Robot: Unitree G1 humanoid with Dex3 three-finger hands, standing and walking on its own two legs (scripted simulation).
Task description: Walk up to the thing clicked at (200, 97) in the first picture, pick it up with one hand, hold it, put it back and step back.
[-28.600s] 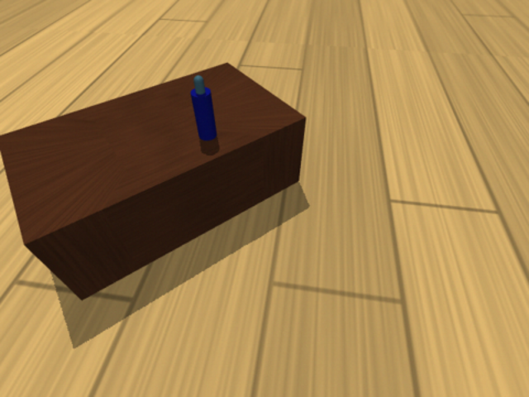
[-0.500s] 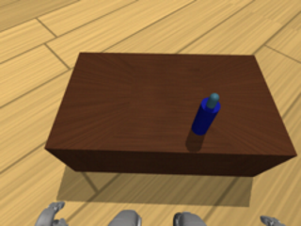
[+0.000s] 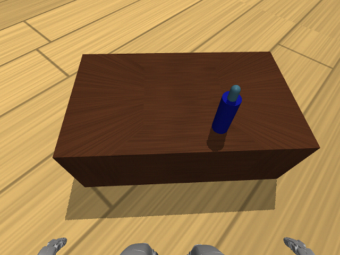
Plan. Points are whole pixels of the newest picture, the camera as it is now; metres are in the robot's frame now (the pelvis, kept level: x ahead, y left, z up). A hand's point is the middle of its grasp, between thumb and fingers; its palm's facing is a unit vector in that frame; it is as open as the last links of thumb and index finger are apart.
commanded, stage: step back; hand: right
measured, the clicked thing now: (227, 109) +0.65 -0.22 -0.20
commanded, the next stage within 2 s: none
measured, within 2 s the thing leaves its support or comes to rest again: neither
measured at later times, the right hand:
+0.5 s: hand out of the picture -0.04 -0.26 -0.13, palm faces -0.08 +0.89 -0.46, open 7.4 cm
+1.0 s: hand out of the picture -0.16 -0.32 -0.14, palm faces +0.00 +0.91 -0.41, open 7.4 cm
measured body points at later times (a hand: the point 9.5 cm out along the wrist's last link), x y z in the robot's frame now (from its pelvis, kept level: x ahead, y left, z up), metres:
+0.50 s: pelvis -0.12 +0.02 +0.00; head -0.07 +0.05 +0.45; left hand +0.00 +0.32 -0.13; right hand -0.03 -0.30 -0.10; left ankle -0.13 +0.12 -0.72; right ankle -0.05 -0.12 -0.68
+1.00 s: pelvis -0.27 -0.04 +0.00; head -0.23 -0.06 +0.45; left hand -0.20 +0.27 -0.10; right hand -0.16 -0.37 -0.11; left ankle -0.23 +0.11 -0.66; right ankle -0.27 -0.16 -0.72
